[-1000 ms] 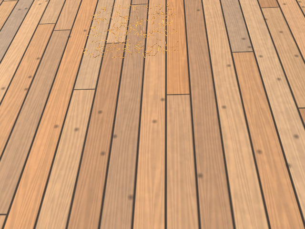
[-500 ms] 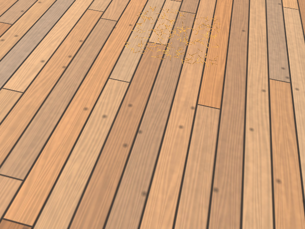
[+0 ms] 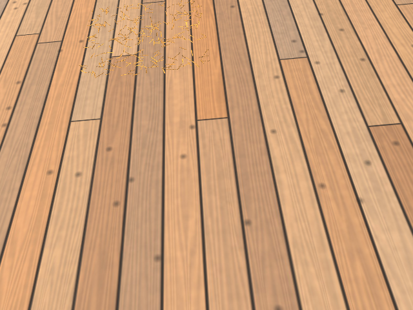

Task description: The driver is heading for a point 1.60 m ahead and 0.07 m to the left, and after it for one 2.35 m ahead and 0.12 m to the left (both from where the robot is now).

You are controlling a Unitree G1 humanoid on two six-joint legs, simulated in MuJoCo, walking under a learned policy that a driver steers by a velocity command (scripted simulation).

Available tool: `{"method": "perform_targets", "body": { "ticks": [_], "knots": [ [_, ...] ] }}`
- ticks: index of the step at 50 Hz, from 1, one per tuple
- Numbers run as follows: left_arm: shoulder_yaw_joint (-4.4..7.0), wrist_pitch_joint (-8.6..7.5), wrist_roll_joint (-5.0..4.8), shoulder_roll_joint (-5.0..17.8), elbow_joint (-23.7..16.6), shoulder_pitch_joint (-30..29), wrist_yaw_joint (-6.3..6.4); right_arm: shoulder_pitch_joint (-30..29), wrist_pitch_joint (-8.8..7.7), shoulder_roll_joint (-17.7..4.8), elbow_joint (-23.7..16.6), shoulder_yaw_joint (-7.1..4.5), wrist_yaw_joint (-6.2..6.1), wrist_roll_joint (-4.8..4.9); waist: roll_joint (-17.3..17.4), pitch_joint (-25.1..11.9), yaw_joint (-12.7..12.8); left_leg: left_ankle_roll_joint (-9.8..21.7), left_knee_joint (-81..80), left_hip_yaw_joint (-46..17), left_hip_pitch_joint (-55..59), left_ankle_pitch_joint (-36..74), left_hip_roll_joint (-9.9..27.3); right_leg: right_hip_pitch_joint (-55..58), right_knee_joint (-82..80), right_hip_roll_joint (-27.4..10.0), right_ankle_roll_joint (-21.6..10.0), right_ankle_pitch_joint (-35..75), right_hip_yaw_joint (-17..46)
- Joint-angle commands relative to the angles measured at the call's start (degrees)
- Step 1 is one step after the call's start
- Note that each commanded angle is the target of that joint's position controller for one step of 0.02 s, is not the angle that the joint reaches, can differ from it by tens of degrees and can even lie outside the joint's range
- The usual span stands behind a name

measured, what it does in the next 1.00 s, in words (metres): walks ahead: left foot, then right foot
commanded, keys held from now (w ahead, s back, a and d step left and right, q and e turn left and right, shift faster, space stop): w+e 0.20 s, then w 0.40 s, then w+q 0.40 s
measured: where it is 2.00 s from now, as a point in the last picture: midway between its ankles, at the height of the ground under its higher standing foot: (223, 186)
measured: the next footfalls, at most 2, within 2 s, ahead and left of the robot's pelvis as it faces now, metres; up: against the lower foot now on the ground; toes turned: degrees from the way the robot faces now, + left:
left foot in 0.28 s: +0.13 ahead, +0.13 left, +0.00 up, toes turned -13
right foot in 0.74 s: +0.39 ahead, -0.13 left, +0.00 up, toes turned -12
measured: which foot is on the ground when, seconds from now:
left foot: up 0.00-0.26, down 0.28-0.74, up 0.76-1.00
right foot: down 0.00-0.28, up 0.30-0.72, down 0.74-1.00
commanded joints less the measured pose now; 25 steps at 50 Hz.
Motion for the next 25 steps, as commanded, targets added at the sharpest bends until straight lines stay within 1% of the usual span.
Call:
{"method": "perform_targets", "body": {
  "ticks": [1,2,3,6,9,10,11,12,13,14,15,16,17,18,19,20,21,23,25],
  "knots": [
    [2.45,-0.26,0.49,9.06,-1.84,4.77,0.13,-3.68,-1.04,-4.59,-4.63,-0.77,0.4,-0.53,-9.48,-3.91,2.78,-0.69,-4.18,-0.24,-8.42,-0.06,0.34,8.96,-9.6,-13.73,-9.3,-9.65,18.77],
    [2.52,-0.28,0.74,9.31,-1.89,4.91,0.02,-4.64,-1.31,-4.85,-5.01,-0.81,0.64,-0.62,-10.11,-2.77,3.2,-0.74,-6.02,-0.28,-8.95,-0.21,0.23,8.34,-10.89,-13.87,-9.71,-15.56,20.81],
    [2.65,-0.4,0.92,9.69,-1.9,5.08,-0.05,-5.34,-1.71,-4.96,-5.32,-0.79,0.81,-0.6,-10.08,-1.94,3.46,-0.75,-7.78,-0.38,-9.09,-0.27,0.12,7.89,-11.45,-14.03,-10.07,-17.79,22.21],
    [3.05,-1.16,1.2,10.72,-1.81,5.44,-0.24,-6.34,-3.27,-4.44,-5.99,-0.37,1.11,-0.47,-8.95,-1.52,3.69,-0.19,-12.73,-0.82,-7.32,-0.18,-0.28,6.56,-10.69,-13.77,-10.66,-17.45,24.12],
    [3.36,-1.89,1.39,11.2,-2.34,4.2,-0.77,-6.14,-4.51,-4.45,-6.78,-0.01,1.21,-0.07,-9.26,-1.76,3.07,1.06,-17.61,-0.85,-1.97,-1.33,-1.43,2.54,-9.15,-12.64,-10.29,-17.69,25.82],
    [3.45,-2.06,1.44,11.23,-2.68,3.28,-1.0,-5.29,-4.84,-4.49,-6.92,0.07,1.11,0.23,-9.35,-1.77,2.34,1.57,-19.75,-0.86,1.31,-1.38,-1.93,0.08,-8.59,-12.18,-9.78,-17.79,26.46],
    [3.4,-2.19,1.47,10.92,-3.03,1.77,-1.13,-2.95,-5.16,-4.25,-6.45,0.21,0.95,0.53,-9.4,-1.89,0.85,2.22,-22.95,-0.41,6.23,-0.54,-2.17,-3.01,-7.81,-11.52,-8.79,-17.59,25.99],
    [3.25,-2.24,1.35,10.39,-3.53,-0.46,-1.12,1.09,-5.52,-3.46,-5.28,0.38,0.61,0.76,-8.43,-1.92,-1.84,2.97,-28.62,0.55,14.67,3.1,-2.43,-8.32,-6.05,-9.81,-7.05,-17.75,24.48],
    [2.91,-2.36,1.2,9.13,-3.58,-1.38,-0.88,5.72,-6.03,-3.21,-3.87,0.34,0.0,0.59,-6.2,-2.01,-4.61,3.44,-34.07,1.22,24.17,7.22,-2.5,-14.45,-2.29,-7.15,-4.9,-19.22,22.35],
    [1.92,-2.99,0.94,5.78,-3.88,-0.96,-0.7,10.37,-6.69,-6.36,-2.94,-0.34,-0.74,-0.17,0.44,-3.36,-6.4,4.33,-38.21,-6.34,32.7,0.36,4.1,-21.67,7.13,-2.99,-2.11,-22.33,17.02],
    [0.37,-3.69,0.17,0.78,-5.77,-1.03,-0.78,14.78,-6.97,-12.62,-3.09,-1.34,-1.1,-1.22,12.31,-7.07,-7.12,8.58,-48.82,-30.76,35.98,-22.19,19.41,-27.76,24.85,4.87,0.54,-23.21,5.8],
    [1.04,-3.87,1.32,5.03,-5.34,0.29,-0.59,13.26,-6.69,-14.38,-1.9,-2.22,-0.67,-1.36,7.99,-1.64,-4.06,12.32,-51.81,-41.36,28.44,-29.87,22.63,-31.51,32.97,2.76,0.33,-20.24,5.35],
    [1.31,-3.98,1.82,6.49,-4.23,0.81,-0.94,10.14,-6.77,-10.27,-2.49,-1.45,-0.1,-0.69,3.37,2.81,-1.78,13.09,-50.87,-37.11,24.58,-28.32,20.87,-31.99,36.35,-0.34,-0.04,-15.05,6.09],
    [1.27,-4.13,1.91,6.58,-3.17,0.62,-1.72,7.66,-7.17,-6.96,-2.94,-0.7,0.37,-0.11,1.75,4.29,-0.74,11.95,-50.43,-29.42,23.01,-21.07,17.0,-31.17,36.13,-2.0,0.48,-10.54,5.34],
    [1.23,-4.22,2.03,6.27,-2.57,0.77,-2.31,6.84,-7.59,-5.54,-3.07,-0.26,0.54,-0.07,3.16,3.16,-0.34,10.71,-50.59,-23.24,23.26,-13.38,13.8,-29.68,35.39,-2.71,1.25,-7.3,4.14],
    [1.11,-4.13,2.49,6.07,-2.09,0.45,-2.78,7.98,-8.04,-4.66,-2.47,0.02,0.48,-0.17,4.6,1.83,-0.78,10.45,-50.39,-18.78,24.0,-5.72,11.76,-28.95,36.3,-2.85,1.95,-4.65,2.7],
    [0.9,-4.03,2.71,5.68,-2.2,-0.37,-3.06,9.65,-8.51,-4.28,-1.54,0.13,0.65,-0.05,4.87,0.63,-1.1,10.57,-49.95,-15.81,24.85,1.02,10.76,-28.84,37.1,-3.03,2.38,-2.79,2.08],
    [0.5,-3.91,2.66,4.95,-3.03,-3.11,-3.27,12.78,-9.19,-4.05,0.13,0.07,1.05,0.47,4.36,-0.1,-1.51,11.45,-49.4,-12.7,26.95,10.87,10.61,-31.06,37.17,-3.88,3.18,-0.71,0.41],
    [0.01,-3.75,2.75,4.32,-4.18,-7.21,-3.35,15.17,-9.28,-3.39,1.47,0.18,1.21,0.8,4.03,0.15,-2.26,12.3,-49.44,-10.42,28.57,18.2,10.64,-33.59,34.93,-5.5,4.17,0.76,-2.5]
  ]
}}
Over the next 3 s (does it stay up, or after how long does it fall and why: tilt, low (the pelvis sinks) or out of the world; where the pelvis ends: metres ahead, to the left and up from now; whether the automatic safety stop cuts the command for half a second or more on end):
stays up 1.42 0.03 -0.02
